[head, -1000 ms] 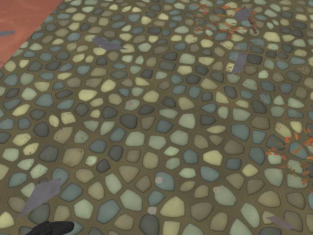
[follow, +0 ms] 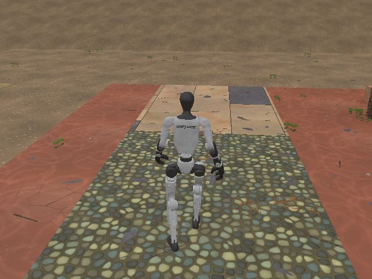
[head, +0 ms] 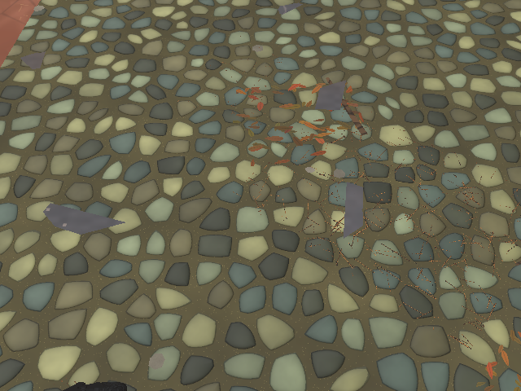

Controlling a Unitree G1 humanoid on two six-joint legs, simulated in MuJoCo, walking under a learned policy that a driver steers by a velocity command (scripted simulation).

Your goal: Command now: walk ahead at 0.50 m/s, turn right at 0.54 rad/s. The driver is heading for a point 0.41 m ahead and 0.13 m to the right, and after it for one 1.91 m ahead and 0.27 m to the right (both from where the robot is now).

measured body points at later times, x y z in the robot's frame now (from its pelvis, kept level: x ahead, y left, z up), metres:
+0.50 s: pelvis +0.29 -0.01 +0.00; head +0.32 -0.02 +0.45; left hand +0.42 +0.27 -0.11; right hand +0.46 -0.30 -0.06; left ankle +0.45 +0.07 -0.72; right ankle +0.13 -0.09 -0.71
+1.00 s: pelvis +0.36 -0.06 +0.02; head +0.37 -0.10 +0.46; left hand +0.66 +0.07 -0.05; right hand +0.32 -0.36 -0.11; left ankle +0.44 +0.07 -0.69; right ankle +0.33 -0.16 -0.72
